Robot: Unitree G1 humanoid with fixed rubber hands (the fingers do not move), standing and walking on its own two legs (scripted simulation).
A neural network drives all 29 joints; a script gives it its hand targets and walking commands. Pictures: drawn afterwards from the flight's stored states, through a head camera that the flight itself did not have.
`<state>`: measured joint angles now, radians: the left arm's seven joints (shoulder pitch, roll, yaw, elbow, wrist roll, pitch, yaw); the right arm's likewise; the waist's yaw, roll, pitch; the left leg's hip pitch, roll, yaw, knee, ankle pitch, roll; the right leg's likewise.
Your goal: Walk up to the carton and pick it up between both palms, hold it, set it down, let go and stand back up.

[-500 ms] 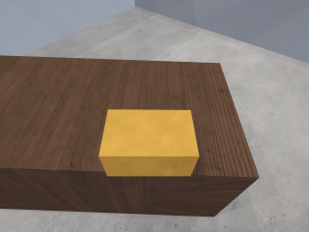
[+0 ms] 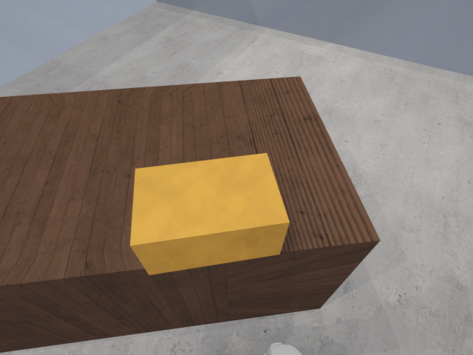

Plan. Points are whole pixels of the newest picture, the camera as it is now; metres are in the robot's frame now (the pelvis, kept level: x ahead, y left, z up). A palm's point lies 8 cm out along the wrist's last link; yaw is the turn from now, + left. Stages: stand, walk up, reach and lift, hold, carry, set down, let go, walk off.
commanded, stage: walk up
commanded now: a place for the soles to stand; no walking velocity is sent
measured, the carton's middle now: (209, 212) +0.42 +0.06 -0.08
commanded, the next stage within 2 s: reach and lift in 0.64 s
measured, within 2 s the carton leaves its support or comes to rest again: neither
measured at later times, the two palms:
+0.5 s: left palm out of the picture +0.09 +0.25 -0.12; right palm out of the picture +0.03 -0.25 -0.14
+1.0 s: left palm (109, 343) +0.16 +0.23 -0.11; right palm out of the picture +0.15 -0.25 -0.13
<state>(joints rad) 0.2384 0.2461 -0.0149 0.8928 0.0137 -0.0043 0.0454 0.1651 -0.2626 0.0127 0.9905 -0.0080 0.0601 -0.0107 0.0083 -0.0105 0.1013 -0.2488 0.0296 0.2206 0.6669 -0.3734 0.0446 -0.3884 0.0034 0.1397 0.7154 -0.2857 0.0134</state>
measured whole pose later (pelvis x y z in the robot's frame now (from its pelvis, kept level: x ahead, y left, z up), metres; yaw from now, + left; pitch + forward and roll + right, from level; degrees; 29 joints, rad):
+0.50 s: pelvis +0.00 +0.01 -0.01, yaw -5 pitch -3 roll +2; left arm 0.24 0.23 -0.02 0.85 0.00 0.00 0.04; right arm 0.19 -0.27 0.02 0.94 0.00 0.09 0.01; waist -0.01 0.00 0.11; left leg -0.24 0.07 0.30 0.73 -0.42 0.04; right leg -0.41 0.02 0.13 0.75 -0.29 0.04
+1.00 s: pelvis -0.03 +0.00 -0.03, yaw +2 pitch -4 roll -2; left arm 0.05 0.21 0.01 0.39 0.10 0.49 -0.03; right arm 0.03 -0.23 -0.08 0.79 0.03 -0.01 0.06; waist -0.03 0.03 0.16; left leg -0.42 0.09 0.11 0.97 -0.49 0.03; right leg -0.47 0.00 -0.05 0.89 -0.36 0.01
